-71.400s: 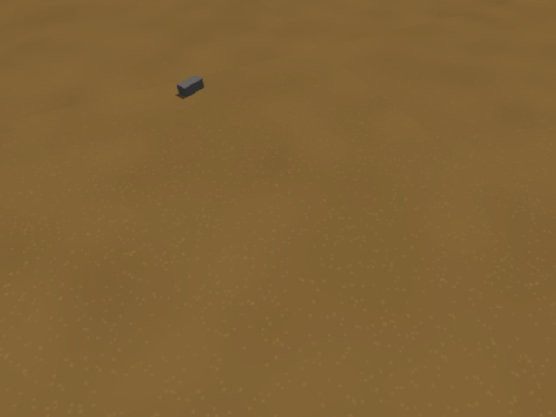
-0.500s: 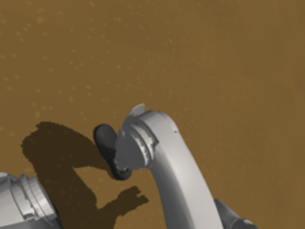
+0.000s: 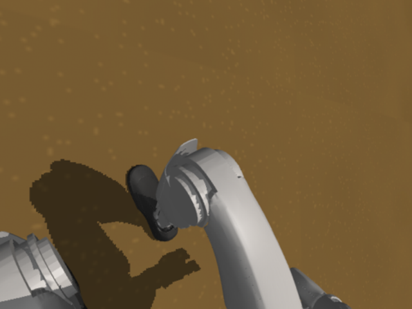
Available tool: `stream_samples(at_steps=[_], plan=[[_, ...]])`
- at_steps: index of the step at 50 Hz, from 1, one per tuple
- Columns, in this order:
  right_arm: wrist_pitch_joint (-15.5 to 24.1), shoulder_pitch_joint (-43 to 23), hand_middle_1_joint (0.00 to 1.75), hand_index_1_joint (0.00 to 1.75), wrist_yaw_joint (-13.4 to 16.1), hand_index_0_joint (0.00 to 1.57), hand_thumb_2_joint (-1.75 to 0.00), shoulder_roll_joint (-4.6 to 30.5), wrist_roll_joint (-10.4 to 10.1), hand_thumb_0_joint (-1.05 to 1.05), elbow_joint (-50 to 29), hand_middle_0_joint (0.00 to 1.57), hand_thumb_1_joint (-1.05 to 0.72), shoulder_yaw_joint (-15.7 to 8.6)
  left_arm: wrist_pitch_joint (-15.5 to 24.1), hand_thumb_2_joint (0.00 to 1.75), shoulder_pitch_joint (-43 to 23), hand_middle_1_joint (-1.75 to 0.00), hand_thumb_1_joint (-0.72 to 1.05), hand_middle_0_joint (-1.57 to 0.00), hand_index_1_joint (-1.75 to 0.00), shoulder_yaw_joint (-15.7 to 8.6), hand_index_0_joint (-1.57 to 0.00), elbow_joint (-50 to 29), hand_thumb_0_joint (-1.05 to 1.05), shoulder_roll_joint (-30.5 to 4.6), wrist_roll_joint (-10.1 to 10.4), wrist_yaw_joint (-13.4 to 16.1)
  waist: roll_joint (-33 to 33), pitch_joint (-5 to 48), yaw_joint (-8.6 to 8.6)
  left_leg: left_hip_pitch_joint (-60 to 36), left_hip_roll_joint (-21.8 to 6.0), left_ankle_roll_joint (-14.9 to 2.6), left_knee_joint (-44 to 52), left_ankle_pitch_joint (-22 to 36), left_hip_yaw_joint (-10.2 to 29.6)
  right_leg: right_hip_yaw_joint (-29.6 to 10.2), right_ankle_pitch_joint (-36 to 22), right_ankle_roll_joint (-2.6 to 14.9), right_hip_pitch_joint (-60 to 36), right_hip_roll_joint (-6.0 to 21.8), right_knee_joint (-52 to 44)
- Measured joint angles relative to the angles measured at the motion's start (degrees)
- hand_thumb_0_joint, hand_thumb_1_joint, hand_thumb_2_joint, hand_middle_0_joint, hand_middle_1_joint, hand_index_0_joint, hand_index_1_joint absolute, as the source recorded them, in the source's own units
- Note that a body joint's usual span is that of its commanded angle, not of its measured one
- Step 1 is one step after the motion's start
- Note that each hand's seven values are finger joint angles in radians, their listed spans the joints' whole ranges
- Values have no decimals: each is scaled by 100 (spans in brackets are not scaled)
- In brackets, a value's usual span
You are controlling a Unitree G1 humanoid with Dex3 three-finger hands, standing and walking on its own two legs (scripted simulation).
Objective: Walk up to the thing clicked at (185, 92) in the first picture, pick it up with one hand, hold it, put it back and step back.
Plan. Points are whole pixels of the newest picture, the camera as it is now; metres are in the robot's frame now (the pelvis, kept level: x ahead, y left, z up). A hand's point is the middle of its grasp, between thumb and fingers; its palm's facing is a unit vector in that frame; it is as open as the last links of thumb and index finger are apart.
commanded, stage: close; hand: left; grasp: from above
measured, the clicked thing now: out of the picture +0.55 +0.32 -0.30
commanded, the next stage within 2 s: settle in 0.82 s
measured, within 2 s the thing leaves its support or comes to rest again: leaves its support in 1.32 s
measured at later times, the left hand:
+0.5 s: hand out of the picture +0.53 +0.30 -0.26, palm faces -0.44 -0.13 -0.89, open 10.5 cm
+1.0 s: hand out of the picture +0.53 +0.30 -0.26, palm faces -0.43 -0.13 -0.89, open 10.5 cm
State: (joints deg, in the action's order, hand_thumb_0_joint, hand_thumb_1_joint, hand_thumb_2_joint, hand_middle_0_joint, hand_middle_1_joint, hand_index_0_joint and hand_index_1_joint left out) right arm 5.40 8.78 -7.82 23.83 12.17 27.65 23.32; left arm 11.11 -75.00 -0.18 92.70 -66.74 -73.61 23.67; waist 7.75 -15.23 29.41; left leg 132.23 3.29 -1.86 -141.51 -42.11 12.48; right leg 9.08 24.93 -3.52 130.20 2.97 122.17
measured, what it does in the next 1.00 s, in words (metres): stands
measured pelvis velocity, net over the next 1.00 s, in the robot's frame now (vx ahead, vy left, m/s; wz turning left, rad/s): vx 0.00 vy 0.00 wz -0.01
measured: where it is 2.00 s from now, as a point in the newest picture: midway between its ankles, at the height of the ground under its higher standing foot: (118, 260)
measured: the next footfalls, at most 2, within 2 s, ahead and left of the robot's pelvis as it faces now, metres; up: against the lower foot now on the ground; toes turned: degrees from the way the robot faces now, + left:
none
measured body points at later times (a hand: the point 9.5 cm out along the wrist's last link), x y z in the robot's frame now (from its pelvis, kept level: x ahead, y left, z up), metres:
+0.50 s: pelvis +0.00 +0.00 +0.00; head +0.32 +0.12 +0.29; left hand +0.55 +0.30 -0.21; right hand +0.02 -0.26 -0.02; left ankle +0.06 +0.10 -0.30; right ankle +0.18 -0.13 -0.30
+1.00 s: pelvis +0.00 +0.00 +0.00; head +0.32 +0.13 +0.29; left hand +0.55 +0.30 -0.21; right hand +0.02 -0.25 -0.02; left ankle +0.06 +0.10 -0.30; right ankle +0.18 -0.13 -0.30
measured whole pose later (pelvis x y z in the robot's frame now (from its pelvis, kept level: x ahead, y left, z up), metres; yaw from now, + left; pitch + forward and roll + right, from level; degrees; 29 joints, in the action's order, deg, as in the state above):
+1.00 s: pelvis +0.00 +0.00 +0.00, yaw +0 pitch +32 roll -18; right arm 5.0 8.9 -7.7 24.0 12.2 27.0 23.8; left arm 10.9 -74.8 0.3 93.0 -66.7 -73.2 24.7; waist 7.6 -15.2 29.6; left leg 132.4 3.2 -2.3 -141.4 -41.8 12.5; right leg 9.3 24.8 -3.5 129.8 3.1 121.7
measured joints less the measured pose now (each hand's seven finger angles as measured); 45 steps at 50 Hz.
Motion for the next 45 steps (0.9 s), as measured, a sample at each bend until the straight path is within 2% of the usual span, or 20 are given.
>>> stream_samples(at_steps=[19,45], plan=[[-10,20,30,30,62,20,-90,16,6,0,-30,20,-90,-14,46,35,-39,-57,10,-54,-52,16,-58,3,1,-65,-19,30,27,-36,10,-28,-5,-5,34,15,17,20,-13,-11,-45,2,-46],[-25,0,30,30,37,20,-90,14,6,0,-81,20,-90,20,-24,30,10,-53,9,-58,-48,5,-62,-24,1,-25,13,57,3,-42,12,1,-13,-61,9,44,-8,16,-28,7,-60,6,-50]])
